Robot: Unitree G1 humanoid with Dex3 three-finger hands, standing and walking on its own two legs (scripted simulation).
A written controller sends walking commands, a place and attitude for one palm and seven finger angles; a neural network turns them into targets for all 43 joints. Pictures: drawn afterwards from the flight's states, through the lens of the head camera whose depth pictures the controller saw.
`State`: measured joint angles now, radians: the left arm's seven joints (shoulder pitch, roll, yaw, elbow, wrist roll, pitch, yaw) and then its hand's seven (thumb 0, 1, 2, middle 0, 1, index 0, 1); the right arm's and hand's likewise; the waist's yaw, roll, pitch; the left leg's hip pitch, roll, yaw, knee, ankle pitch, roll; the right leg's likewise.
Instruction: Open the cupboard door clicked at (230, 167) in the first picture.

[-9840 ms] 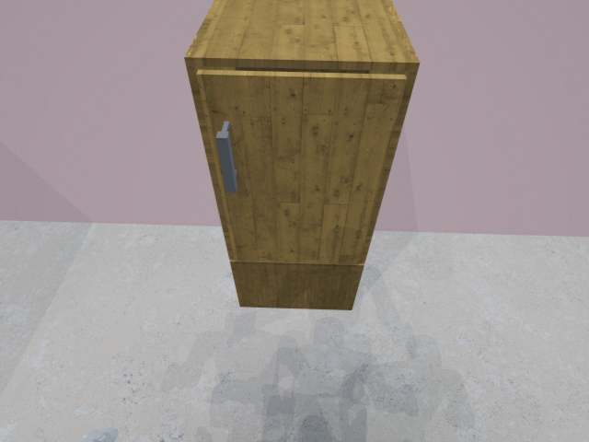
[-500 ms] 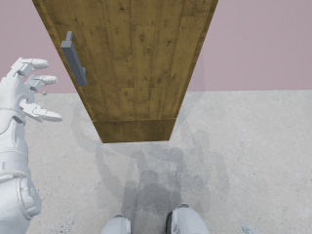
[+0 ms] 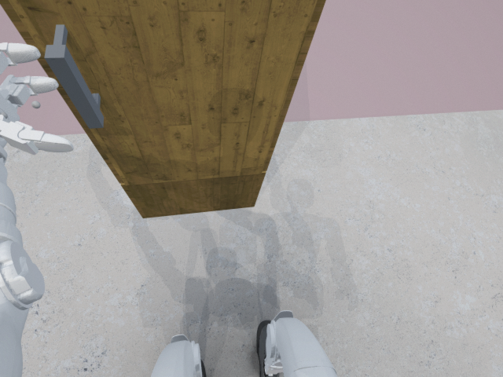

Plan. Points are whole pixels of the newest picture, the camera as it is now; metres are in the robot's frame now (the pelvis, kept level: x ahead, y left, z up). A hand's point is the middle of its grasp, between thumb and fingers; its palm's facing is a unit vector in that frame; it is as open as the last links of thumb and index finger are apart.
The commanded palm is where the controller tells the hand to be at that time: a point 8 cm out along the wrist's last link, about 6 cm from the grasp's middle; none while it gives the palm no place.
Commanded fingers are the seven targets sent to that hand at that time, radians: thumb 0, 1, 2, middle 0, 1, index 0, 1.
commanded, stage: move the hooked fingers beside the handle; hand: left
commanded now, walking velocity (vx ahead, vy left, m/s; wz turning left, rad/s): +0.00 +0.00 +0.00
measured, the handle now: (80, 81) +0.55 +0.22 +0.06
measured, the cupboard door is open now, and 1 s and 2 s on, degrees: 0 0 0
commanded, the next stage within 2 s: slide the fingers in behind the handle in 0.80 s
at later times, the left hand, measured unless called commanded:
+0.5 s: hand (34, 107) +0.50 +0.27 +0.06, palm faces +0.04 -1.00 -0.01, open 14.0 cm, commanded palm +0.48 +0.30 +0.07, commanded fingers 0.00 -0.50 0.30 -0.30 -1.20 -0.30 -1.20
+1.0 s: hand (46, 108) +0.50 +0.25 +0.07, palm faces +0.04 -1.00 -0.03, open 14.0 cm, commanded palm +0.48 +0.29 +0.06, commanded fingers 0.00 -0.50 0.30 -0.30 -1.20 -0.30 -1.20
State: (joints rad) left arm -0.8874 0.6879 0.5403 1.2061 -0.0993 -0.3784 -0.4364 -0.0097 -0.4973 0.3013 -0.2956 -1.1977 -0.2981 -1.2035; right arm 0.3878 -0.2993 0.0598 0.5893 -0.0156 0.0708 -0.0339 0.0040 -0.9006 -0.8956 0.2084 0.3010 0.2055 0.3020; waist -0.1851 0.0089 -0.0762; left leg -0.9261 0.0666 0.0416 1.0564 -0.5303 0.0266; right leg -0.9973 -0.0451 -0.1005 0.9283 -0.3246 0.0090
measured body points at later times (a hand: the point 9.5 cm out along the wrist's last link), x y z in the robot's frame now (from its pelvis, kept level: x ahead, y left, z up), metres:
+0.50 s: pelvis +0.01 +0.00 +0.00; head +0.17 +0.03 +0.43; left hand +0.49 +0.32 +0.07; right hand +0.03 -0.27 -0.10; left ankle -0.02 +0.10 -0.67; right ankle +0.06 -0.14 -0.67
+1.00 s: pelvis +0.01 +0.00 +0.00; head +0.16 +0.02 +0.43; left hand +0.49 +0.31 +0.07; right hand +0.02 -0.27 -0.10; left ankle -0.02 +0.10 -0.67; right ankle +0.06 -0.14 -0.67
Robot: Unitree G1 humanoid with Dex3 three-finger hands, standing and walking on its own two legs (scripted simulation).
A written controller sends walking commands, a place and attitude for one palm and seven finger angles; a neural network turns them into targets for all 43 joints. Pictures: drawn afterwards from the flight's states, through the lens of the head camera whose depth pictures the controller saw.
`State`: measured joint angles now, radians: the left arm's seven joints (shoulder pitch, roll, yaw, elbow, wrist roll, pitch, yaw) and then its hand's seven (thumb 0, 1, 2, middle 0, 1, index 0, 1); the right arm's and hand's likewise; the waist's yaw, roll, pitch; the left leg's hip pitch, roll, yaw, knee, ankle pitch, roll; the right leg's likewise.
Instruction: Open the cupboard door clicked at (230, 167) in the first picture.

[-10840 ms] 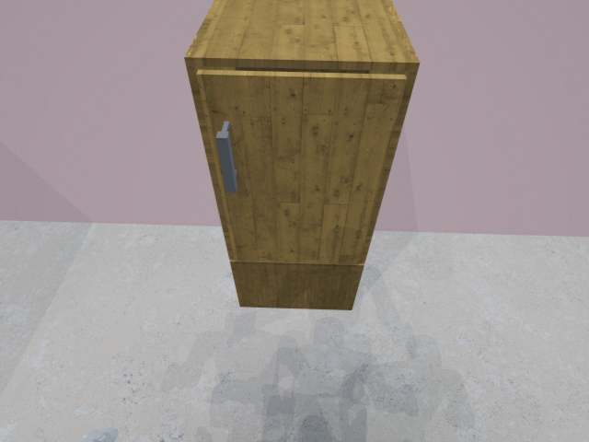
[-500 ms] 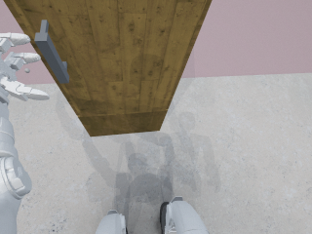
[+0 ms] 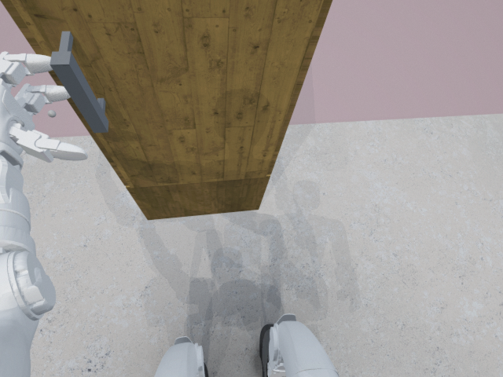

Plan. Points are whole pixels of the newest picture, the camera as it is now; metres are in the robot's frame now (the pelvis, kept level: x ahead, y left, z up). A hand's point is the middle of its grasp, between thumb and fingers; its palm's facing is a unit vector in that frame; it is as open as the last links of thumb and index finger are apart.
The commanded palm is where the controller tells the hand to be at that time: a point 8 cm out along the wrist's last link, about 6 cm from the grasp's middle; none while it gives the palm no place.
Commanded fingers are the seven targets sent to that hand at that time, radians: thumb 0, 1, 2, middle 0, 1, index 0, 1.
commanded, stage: slide the fingers in behind the handle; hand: left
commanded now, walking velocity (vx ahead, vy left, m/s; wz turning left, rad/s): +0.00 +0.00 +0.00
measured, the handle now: (85, 86) +0.54 +0.22 +0.06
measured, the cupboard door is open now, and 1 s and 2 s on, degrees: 0 0 0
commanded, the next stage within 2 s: close the thumb around the handle in 1.50 s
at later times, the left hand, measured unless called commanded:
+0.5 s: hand (74, 112) +0.49 +0.22 +0.06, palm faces +0.02 -1.00 -0.02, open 13.9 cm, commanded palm +0.47 +0.27 +0.06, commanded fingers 0.00 -0.50 0.30 -0.30 -1.20 -0.30 -1.20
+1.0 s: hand (100, 112) +0.49 +0.19 +0.06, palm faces +0.02 -1.00 -0.02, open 14.0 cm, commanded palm +0.46 +0.23 +0.06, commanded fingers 0.00 -0.50 0.30 -0.30 -1.20 -0.30 -1.20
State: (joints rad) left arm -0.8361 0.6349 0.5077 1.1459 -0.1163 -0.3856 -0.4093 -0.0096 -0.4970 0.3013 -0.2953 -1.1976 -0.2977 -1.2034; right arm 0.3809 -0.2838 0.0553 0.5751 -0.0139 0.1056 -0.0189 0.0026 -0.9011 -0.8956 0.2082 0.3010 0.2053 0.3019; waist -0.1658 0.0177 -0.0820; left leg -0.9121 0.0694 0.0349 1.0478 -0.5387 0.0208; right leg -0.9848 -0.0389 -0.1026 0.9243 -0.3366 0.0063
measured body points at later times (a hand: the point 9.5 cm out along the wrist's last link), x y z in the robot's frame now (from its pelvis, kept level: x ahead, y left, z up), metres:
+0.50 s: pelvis +0.00 +0.00 +0.00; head +0.14 +0.02 +0.42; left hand +0.49 +0.28 +0.07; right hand +0.01 -0.27 -0.11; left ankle -0.03 +0.10 -0.67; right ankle +0.05 -0.13 -0.67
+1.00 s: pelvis +0.00 +0.00 +0.00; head +0.13 +0.02 +0.43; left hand +0.49 +0.24 +0.07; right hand +0.02 -0.27 -0.11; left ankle -0.03 +0.10 -0.67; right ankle +0.05 -0.13 -0.67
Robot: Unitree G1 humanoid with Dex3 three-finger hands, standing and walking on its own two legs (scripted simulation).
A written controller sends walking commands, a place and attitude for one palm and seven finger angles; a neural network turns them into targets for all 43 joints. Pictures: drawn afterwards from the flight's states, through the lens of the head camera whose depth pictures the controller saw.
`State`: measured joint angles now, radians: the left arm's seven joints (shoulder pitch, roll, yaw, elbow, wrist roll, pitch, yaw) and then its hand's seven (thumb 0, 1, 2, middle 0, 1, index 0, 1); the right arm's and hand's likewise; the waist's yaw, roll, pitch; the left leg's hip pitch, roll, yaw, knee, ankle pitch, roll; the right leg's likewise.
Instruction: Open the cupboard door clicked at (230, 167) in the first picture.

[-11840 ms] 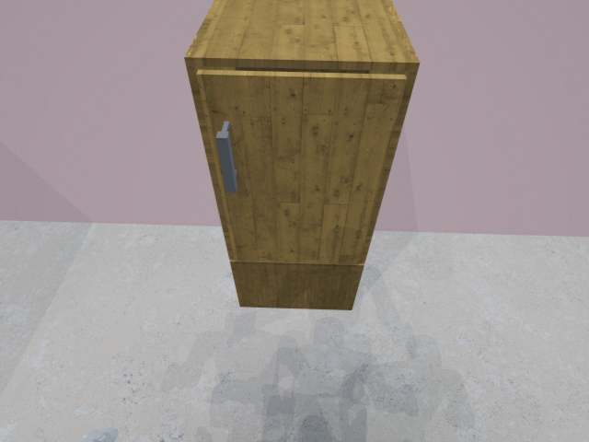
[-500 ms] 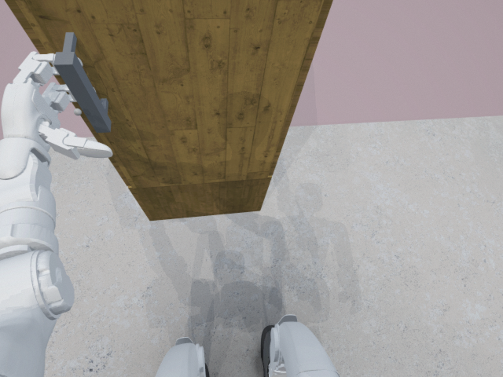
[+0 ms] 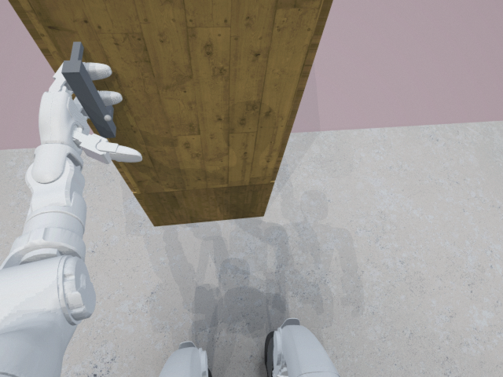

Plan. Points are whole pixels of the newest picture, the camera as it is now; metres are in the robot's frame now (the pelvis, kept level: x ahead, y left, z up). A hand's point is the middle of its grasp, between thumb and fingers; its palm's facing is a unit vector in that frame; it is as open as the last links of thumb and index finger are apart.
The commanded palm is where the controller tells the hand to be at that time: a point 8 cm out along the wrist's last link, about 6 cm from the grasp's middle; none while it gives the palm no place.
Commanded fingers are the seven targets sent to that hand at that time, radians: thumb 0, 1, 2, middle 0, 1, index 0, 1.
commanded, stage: slide the fingers in behind the handle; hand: left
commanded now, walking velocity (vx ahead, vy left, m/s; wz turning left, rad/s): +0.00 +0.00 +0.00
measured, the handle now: (94, 94) +0.55 +0.21 +0.06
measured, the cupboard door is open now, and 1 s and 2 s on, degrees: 0 0 23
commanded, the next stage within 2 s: close the thumb around the handle in 0.50 s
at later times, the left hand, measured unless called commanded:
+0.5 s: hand (109, 117) +0.50 +0.19 +0.06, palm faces +0.04 -1.00 -0.02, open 14.1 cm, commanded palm +0.47 +0.22 +0.06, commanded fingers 0.00 -0.50 0.30 -0.30 -1.20 -0.30 -1.20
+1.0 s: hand (110, 118) +0.50 +0.19 +0.06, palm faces +0.04 -1.00 -0.02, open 9.7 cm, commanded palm +0.47 +0.22 +0.06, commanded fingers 0.00 0.68 0.80 -0.38 -1.33 -0.38 -1.33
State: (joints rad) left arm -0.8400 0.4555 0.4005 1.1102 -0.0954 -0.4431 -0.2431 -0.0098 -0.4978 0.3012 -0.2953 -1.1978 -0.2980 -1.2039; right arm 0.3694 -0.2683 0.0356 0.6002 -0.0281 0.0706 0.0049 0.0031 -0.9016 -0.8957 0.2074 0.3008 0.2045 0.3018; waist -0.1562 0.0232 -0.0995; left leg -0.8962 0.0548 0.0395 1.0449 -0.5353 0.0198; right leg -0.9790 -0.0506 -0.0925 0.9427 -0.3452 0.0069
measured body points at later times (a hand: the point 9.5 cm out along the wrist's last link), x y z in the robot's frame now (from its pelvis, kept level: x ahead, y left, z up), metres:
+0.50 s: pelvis +0.00 -0.01 +0.00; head +0.14 +0.01 +0.43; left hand +0.49 +0.24 +0.07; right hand +0.01 -0.27 -0.12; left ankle -0.03 +0.10 -0.67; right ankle +0.05 -0.13 -0.67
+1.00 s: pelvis +0.00 +0.00 +0.00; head +0.14 +0.01 +0.43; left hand +0.49 +0.24 +0.06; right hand +0.02 -0.26 -0.12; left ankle -0.03 +0.10 -0.67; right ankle +0.05 -0.13 -0.67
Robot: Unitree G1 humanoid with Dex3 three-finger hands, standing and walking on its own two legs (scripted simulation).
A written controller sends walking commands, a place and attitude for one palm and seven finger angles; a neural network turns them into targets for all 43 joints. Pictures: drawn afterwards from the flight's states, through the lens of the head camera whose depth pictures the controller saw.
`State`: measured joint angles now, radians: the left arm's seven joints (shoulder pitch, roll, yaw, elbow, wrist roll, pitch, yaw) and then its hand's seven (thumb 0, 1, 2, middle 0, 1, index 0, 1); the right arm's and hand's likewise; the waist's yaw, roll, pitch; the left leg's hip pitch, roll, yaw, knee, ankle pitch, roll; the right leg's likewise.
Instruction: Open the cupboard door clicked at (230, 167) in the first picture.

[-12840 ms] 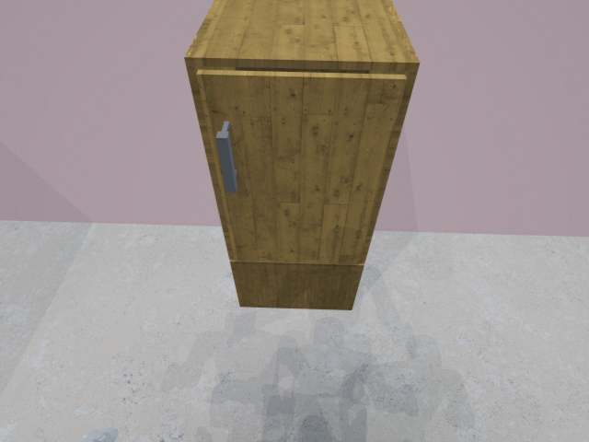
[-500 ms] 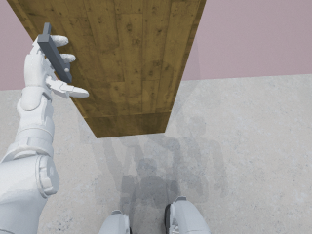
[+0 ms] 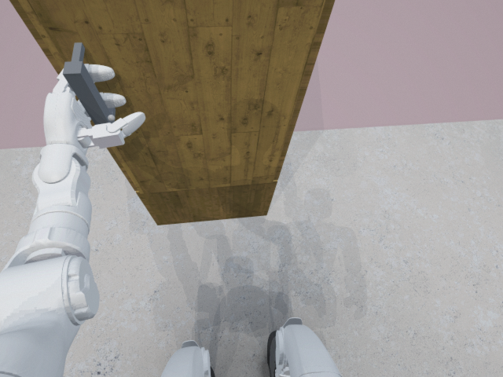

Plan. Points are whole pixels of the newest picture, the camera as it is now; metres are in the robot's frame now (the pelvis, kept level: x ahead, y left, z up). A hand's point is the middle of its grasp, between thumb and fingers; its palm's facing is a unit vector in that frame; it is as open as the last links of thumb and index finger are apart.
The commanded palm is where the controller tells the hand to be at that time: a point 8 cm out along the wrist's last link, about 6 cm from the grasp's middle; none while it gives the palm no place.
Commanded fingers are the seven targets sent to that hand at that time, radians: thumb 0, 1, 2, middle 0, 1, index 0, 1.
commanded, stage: close the thumb around the handle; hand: left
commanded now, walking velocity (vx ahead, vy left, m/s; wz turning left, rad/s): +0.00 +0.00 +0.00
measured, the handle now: (96, 94) +0.54 +0.21 +0.06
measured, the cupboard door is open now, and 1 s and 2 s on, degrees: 0 23 43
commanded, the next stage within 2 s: pull the door open along its arc in 0.30 s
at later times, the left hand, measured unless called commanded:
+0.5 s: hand (110, 119) +0.50 +0.18 +0.06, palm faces +0.03 -1.00 -0.02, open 5.6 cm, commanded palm +0.46 +0.23 +0.06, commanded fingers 0.00 0.90 0.90 -0.40 -1.35 -0.40 -1.35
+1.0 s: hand (142, 188) +0.38 +0.13 +0.07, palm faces +0.32 -0.94 +0.09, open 5.8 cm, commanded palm +0.31 +0.15 +0.06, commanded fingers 0.00 0.90 0.90 -0.40 -1.35 -0.40 -1.35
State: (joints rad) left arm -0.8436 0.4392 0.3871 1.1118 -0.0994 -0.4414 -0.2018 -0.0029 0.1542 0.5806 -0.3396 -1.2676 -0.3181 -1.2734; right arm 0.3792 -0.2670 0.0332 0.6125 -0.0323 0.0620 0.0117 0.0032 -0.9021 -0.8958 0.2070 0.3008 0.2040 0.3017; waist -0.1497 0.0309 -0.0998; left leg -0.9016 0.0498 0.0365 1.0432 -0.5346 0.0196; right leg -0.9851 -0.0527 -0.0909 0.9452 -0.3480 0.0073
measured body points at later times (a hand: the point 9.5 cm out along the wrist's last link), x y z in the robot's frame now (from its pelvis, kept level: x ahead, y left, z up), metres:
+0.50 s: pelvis +0.00 +0.00 +0.00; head +0.14 +0.01 +0.43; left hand +0.49 +0.24 +0.06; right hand +0.02 -0.27 -0.12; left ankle -0.03 +0.10 -0.67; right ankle +0.05 -0.13 -0.67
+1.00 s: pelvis +0.01 +0.00 +0.02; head +0.10 +0.00 +0.46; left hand +0.35 +0.18 +0.06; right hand +0.14 -0.24 -0.10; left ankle -0.03 +0.10 -0.67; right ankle +0.05 -0.13 -0.67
